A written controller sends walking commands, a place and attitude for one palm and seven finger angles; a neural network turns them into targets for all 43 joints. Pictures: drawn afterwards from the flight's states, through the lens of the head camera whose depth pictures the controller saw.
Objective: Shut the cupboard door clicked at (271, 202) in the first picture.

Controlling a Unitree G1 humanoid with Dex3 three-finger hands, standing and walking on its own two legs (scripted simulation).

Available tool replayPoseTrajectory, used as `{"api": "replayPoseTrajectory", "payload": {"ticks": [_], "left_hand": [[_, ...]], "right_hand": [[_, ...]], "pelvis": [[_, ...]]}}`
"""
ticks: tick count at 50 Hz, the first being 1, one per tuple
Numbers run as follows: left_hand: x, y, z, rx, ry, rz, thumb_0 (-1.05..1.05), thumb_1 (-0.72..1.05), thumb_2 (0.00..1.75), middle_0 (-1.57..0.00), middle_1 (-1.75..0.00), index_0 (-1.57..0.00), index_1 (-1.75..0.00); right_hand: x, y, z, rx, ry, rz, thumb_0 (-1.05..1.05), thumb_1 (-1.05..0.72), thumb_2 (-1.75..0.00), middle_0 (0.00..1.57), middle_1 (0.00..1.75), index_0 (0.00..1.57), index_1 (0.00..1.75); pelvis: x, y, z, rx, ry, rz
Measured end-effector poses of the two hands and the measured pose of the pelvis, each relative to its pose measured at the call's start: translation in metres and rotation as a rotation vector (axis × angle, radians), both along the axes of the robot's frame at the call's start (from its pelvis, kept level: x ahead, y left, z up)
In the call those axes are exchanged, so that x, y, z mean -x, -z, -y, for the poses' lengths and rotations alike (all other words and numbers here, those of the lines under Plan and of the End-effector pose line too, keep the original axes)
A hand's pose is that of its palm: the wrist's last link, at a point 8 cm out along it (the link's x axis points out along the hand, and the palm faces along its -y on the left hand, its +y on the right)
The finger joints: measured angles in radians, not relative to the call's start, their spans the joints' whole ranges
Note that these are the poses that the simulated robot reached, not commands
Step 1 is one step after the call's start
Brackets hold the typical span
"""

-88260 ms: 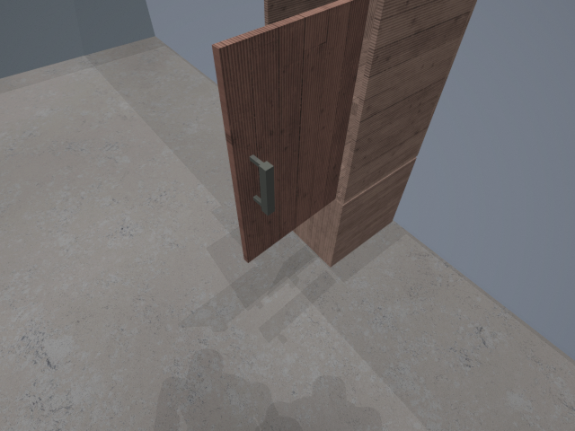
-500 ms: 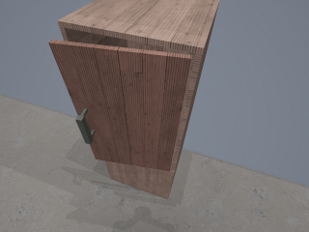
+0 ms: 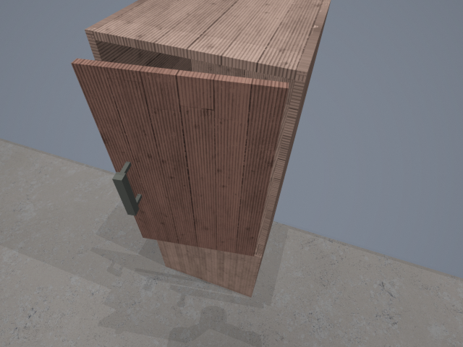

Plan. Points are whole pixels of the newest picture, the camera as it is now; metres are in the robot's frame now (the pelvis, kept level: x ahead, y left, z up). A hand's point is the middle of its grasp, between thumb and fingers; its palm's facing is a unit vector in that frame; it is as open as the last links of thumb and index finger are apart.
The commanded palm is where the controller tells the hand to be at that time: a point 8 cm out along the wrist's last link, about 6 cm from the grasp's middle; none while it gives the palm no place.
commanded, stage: look again from close up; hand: left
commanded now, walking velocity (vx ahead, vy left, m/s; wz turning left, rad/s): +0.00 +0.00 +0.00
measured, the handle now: (130, 188) +0.46 +0.28 -0.06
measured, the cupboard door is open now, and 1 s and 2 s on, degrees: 10 10 10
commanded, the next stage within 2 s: shuffle to correct the standing spot in 0.28 s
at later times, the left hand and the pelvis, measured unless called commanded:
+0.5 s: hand out of the picture -0.02 +0.15 -0.18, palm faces +0.04 -0.99 -0.13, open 7.4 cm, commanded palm none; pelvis +0.00 +0.00 +0.00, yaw -1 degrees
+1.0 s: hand out of the picture +0.03 +0.24 -0.19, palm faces -0.01 -0.97 -0.25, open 7.4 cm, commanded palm none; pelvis -0.01 +0.05 -0.02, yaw -5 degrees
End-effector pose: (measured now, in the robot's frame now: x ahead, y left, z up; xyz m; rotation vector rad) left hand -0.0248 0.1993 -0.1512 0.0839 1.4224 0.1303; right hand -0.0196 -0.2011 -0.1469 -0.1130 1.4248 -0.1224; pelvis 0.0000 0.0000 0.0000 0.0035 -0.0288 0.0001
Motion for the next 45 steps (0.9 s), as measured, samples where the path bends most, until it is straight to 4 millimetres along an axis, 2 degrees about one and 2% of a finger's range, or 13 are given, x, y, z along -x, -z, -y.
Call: {"api": "replayPoseTrajectory", "payload": {"ticks": [19,28,36,45], "left_hand": [[0.001,0.001,0.003,0.009,-0.004,-0.002,0.00,0.91,0.90,-0.20,-0.30,-0.20,-0.30],[-0.001,0.000,-0.002,-0.007,-0.001,-0.004,0.00,0.91,0.90,-0.20,-0.30,-0.20,-0.30],[-0.012,0.000,-0.025,-0.044,0.016,0.020,0.00,0.91,0.90,-0.20,-0.30,-0.20,-0.30],[-0.037,0.006,-0.066,-0.080,0.048,0.074,0.00,0.91,0.90,-0.20,-0.30,-0.20,-0.30]], "right_hand": [[0.001,0.000,-0.003,-0.001,0.009,-0.002,0.01,-0.91,-0.90,0.20,0.30,0.19,0.30],[0.004,0.002,-0.004,-0.004,0.020,-0.009,0.00,-0.91,-0.90,0.20,0.30,0.20,0.30],[0.005,0.005,-0.004,0.011,0.045,0.005,0.00,-0.91,-0.90,0.20,0.30,0.20,0.30],[0.005,0.005,-0.016,0.048,0.065,0.040,0.00,-0.91,-0.90,0.20,0.30,0.19,0.30]], "pelvis": [[-0.001,0.000,0.000,0.001,0.003,-0.001],[0.000,0.002,-0.003,-0.002,0.021,-0.009],[0.004,0.006,-0.014,-0.006,0.044,-0.020],[0.010,0.013,-0.039,-0.009,0.066,-0.029]]}}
